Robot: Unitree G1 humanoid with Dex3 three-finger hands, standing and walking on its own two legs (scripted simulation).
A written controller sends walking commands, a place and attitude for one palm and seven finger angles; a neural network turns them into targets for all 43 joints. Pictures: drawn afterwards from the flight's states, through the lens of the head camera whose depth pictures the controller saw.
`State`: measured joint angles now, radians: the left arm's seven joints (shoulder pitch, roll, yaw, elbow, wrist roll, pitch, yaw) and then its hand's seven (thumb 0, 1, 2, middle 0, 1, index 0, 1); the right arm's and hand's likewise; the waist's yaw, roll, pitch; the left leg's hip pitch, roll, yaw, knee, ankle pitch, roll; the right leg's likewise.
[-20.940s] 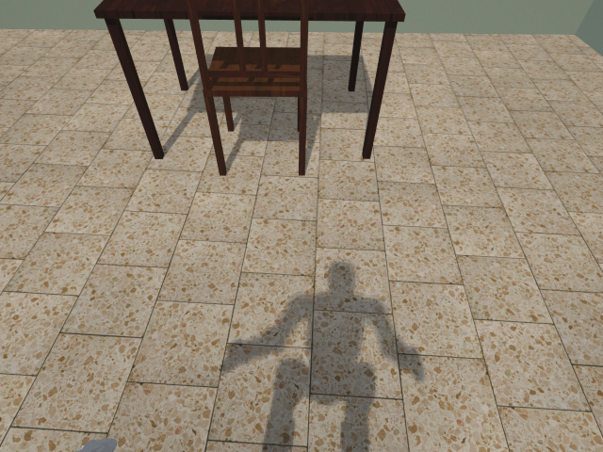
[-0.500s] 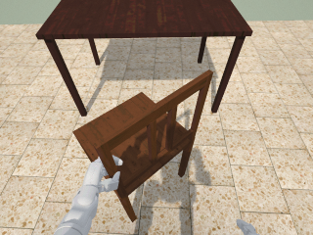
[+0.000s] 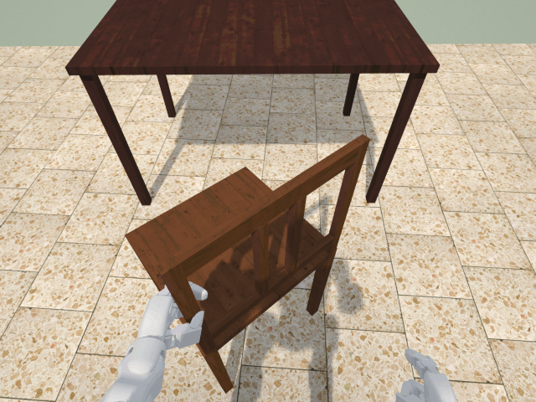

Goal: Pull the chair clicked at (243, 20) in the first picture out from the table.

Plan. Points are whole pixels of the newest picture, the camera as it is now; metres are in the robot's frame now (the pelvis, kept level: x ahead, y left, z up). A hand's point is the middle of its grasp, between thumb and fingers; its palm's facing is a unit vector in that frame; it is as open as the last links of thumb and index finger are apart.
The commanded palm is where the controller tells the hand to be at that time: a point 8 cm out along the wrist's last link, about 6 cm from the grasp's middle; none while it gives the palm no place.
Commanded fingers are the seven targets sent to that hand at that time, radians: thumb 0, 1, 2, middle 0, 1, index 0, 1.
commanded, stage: open the thumb and straighten the fingers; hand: left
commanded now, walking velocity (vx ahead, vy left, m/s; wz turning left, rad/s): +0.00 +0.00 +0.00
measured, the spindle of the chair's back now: (261, 261) +0.38 +0.04 -0.09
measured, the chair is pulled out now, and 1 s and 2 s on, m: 0.59 0.59 0.59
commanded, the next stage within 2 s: draw the fingers out of the gap in 0.76 s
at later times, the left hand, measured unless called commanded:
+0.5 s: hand (189, 322) +0.25 +0.15 -0.07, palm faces -0.02 -0.98 -0.22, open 13.8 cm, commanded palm +0.23 +0.20 -0.04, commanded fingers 0.00 -0.55 0.20 -0.12 -0.36 -0.12 -0.36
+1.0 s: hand (184, 336) +0.23 +0.15 -0.07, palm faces -0.01 -0.98 -0.22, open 17.4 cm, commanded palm +0.20 +0.20 -0.05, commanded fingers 0.00 -0.55 0.20 0.00 0.00 0.00 0.00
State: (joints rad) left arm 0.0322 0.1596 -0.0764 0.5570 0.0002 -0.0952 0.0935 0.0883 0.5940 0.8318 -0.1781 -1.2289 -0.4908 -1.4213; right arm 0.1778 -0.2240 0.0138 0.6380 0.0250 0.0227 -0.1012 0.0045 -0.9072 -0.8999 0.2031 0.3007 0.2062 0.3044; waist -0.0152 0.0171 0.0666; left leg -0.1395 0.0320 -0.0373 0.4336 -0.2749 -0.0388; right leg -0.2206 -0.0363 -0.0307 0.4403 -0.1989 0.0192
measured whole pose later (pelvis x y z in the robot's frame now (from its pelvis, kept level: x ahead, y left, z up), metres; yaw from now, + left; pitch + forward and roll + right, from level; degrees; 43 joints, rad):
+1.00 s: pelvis +0.02 +0.00 -0.04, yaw +1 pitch +10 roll +0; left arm 0.33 0.20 -0.04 0.05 -0.03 0.13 0.03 -0.01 -0.53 0.21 -0.01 -0.02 -0.01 -0.02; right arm 0.25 -0.26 0.00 0.51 0.03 -0.10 -0.07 0.01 -0.91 -0.90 0.20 0.30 0.21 0.30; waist -0.05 0.05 -0.11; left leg -0.53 0.02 -0.07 0.83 -0.48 -0.04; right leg -0.60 -0.05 -0.05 0.83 -0.41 0.02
